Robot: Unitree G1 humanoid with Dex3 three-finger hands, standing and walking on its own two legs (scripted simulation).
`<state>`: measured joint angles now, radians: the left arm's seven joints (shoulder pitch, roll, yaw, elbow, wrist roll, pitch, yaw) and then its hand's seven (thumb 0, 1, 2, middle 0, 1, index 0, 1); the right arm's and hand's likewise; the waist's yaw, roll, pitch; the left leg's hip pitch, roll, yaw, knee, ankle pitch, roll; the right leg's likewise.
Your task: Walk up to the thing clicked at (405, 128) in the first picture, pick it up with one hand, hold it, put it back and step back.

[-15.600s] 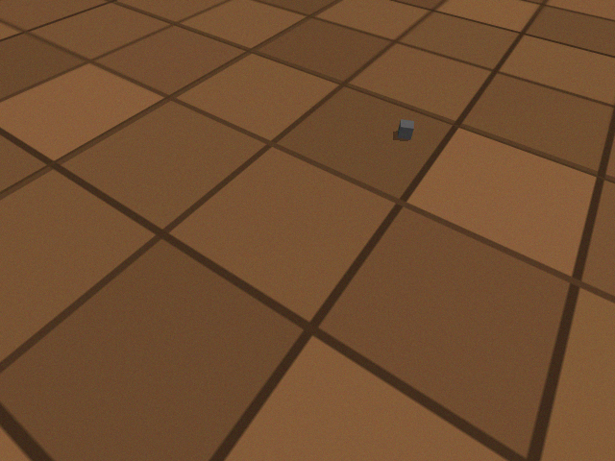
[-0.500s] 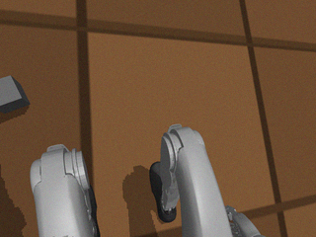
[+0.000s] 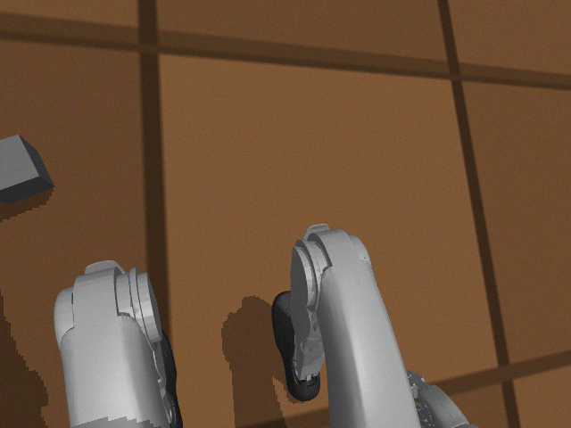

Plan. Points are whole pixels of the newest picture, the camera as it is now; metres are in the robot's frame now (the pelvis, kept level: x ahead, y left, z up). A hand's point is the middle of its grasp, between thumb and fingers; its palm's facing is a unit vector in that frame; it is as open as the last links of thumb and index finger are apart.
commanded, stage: rise first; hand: left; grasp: from above
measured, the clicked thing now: (13, 170) +0.48 +0.34 -0.29
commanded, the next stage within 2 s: approach in 1.42 s
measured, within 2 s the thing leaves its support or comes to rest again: neither
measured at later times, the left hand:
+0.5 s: hand out of the picture +0.44 +0.37 -0.17, palm faces -0.39 -0.19 -0.90, open 13.4 cm
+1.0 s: hand out of the picture +0.44 +0.37 -0.17, palm faces -0.37 -0.19 -0.91, open 13.4 cm
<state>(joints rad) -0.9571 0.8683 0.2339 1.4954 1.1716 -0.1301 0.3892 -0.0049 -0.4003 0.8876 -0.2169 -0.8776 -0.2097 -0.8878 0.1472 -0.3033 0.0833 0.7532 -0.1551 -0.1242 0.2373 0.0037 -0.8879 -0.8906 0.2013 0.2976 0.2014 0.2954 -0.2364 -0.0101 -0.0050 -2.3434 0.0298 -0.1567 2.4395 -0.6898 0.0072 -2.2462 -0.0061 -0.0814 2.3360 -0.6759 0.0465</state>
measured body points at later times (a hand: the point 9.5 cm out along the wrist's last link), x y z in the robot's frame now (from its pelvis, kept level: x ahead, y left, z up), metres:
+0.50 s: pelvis +0.00 +0.00 -0.01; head +0.24 +0.08 +0.36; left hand +0.45 +0.37 -0.11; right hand +0.05 -0.27 -0.10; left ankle +0.07 +0.13 -0.29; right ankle +0.10 -0.13 -0.29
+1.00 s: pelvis +0.00 +0.00 -0.01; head +0.24 +0.08 +0.36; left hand +0.46 +0.38 -0.11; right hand +0.05 -0.27 -0.10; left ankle +0.07 +0.13 -0.29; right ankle +0.10 -0.13 -0.29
